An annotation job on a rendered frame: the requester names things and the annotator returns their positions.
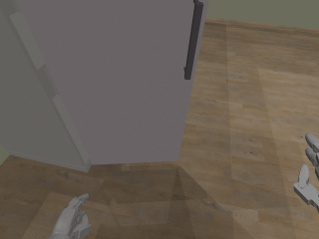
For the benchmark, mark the fridge door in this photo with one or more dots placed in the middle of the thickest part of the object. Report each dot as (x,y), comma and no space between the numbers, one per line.
(118,66)

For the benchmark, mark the handle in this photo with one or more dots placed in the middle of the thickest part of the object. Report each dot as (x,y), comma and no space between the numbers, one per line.
(196,19)

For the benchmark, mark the left robot hand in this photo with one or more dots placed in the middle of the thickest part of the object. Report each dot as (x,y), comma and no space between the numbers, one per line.
(69,218)

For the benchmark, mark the right robot hand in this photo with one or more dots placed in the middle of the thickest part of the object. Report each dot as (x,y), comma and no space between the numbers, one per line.
(306,191)

